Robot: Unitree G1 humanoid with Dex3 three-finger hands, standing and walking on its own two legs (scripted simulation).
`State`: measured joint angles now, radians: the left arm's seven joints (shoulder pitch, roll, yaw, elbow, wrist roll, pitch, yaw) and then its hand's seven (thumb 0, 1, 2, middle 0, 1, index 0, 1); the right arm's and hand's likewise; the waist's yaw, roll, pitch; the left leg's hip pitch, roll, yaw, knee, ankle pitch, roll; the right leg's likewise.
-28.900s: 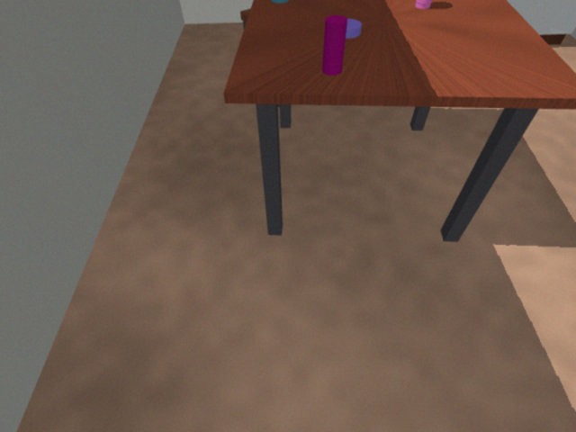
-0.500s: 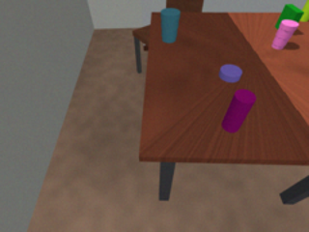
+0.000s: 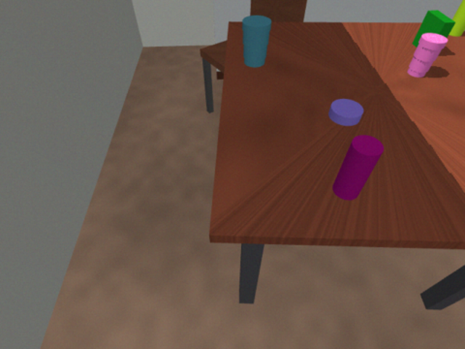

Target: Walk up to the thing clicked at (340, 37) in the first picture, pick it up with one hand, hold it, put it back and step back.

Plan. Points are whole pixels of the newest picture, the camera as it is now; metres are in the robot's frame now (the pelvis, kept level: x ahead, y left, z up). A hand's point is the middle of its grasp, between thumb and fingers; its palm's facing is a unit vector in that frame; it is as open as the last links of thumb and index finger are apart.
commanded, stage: stand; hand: right
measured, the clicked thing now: (355, 169) +0.43 -0.24 +0.04
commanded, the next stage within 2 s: step back in 0.52 s
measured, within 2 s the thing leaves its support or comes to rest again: neither
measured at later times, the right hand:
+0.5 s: hand out of the picture +0.07 -0.25 -0.16, palm faces -0.03 +0.94 -0.34, open 7.4 cm
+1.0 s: hand out of the picture +0.04 -0.30 -0.19, palm faces -0.11 +0.93 -0.36, open 7.4 cm
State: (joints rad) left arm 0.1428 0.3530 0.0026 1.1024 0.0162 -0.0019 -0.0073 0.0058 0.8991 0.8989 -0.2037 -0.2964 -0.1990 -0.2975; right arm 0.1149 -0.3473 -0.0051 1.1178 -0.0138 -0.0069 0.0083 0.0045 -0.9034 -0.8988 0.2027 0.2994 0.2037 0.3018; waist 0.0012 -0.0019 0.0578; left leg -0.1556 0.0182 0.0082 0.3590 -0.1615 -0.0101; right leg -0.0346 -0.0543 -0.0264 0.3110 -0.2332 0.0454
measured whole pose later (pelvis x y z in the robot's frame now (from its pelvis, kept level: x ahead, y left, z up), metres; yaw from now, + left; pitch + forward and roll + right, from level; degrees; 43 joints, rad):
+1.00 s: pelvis -0.08 -0.03 -0.02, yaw +3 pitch +0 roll +1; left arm 0.13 0.35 0.04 0.89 0.03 0.03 0.01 0.01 0.90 0.90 -0.21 -0.30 -0.20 -0.30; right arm 0.09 -0.43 -0.05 0.92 0.00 0.07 -0.01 0.00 -0.91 -0.90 0.20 0.30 0.20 0.30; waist 0.02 0.06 0.19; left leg -0.46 -0.10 -0.13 1.13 -0.49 -0.01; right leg -0.30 -0.04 -0.04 0.63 -0.32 -0.02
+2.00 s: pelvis -0.35 +0.00 -0.03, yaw +3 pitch -3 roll +0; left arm 0.09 0.40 0.07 0.81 0.01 0.06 0.03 0.01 0.90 0.90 -0.21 -0.30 -0.20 -0.30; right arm 0.18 -0.38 -0.05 0.89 -0.04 0.05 0.02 0.01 -0.90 -0.90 0.20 0.30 0.20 0.30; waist -0.02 -0.01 0.20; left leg -0.28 -0.03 -0.03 0.69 -0.35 0.02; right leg -0.50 0.06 0.13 1.01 -0.51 0.00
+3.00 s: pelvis -0.66 -0.01 -0.02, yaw -3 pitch -3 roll -1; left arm 0.25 0.37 0.06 0.97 0.05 0.01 -0.02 0.01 0.90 0.90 -0.20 -0.30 -0.20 -0.30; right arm 0.15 -0.39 -0.06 0.90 -0.04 0.04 0.01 0.00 -0.90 -0.90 0.20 0.30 0.21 0.30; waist 0.03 0.04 0.09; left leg -0.40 0.03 -0.04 0.73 -0.40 0.00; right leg -0.18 0.05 0.04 0.59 -0.37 -0.03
